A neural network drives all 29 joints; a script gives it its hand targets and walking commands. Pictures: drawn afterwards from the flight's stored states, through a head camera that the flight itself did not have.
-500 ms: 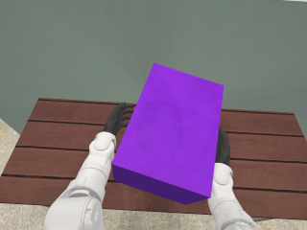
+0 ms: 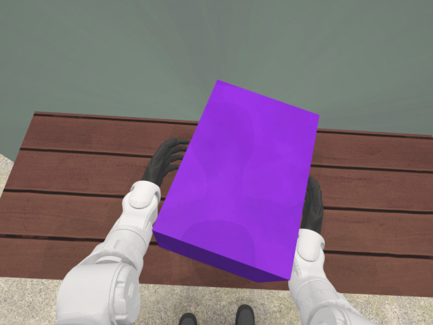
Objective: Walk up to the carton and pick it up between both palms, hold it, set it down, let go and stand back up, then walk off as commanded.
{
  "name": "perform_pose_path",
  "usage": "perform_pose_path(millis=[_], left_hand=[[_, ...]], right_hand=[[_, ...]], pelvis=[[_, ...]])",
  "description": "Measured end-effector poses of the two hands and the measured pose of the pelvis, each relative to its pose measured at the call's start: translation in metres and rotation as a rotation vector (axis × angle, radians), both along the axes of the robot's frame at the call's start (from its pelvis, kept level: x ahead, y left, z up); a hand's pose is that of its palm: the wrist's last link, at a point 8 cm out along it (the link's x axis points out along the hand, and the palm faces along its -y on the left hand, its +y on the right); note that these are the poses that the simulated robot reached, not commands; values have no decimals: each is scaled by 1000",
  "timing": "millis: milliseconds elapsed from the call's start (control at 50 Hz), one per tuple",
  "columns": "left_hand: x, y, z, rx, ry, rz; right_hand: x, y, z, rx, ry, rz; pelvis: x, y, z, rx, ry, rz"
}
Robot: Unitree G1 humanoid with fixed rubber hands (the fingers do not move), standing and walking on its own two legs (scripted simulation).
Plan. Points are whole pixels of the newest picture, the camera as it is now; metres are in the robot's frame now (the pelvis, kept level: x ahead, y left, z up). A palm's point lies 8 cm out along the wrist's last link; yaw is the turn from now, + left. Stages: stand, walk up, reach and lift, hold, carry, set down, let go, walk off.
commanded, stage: set down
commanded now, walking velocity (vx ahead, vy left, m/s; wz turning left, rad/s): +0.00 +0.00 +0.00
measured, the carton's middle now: (237, 182) +0.40 -0.03 -0.07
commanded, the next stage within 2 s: none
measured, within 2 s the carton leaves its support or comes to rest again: rests again in 1.36 s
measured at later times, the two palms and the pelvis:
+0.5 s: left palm (163, 188) +0.39 +0.12 -0.09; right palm (307, 235) +0.30 -0.17 -0.10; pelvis -0.02 +0.00 -0.02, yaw -2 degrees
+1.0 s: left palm (155, 184) +0.40 +0.14 -0.08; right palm (301, 227) +0.32 -0.16 -0.10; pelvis -0.04 +0.01 -0.03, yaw -2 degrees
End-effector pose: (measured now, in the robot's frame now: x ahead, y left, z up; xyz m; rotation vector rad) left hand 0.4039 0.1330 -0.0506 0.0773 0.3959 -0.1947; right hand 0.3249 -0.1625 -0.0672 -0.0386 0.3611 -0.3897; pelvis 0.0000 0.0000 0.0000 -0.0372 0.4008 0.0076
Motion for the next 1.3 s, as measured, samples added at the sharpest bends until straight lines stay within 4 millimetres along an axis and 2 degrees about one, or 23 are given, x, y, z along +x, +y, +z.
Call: perform_pose_path(millis=[300, 720, 920, 1140, 1300], left_hand=[[-9, -2, -33, -10, 13, -22], [-9, -9, -47, -13, -1, -37], [-7, 0, -41, 18, -18, -18], [5, 12, -17, 37, -63, 6], [2, 9, -7, 33, -53, 6]], right_hand=[[-15, 0, -26, -3, 14, -24], [-21, -5, -40, 8, 3, -42], [-13, 2, -37, 38, -2, -28], [3, 8, -13, 61, -43, -37], [-6, 4, -5, 65, -46, -77]], pelvis=[[-14, 4, -11, -14, 111, -8], [-32, 4, -26, -25, 160, -20], [-35, 8, -30, -30, 153, -19], [-42, 10, -34, -25, 129, -12], [-49, 11, -35, -26, 111, -11]])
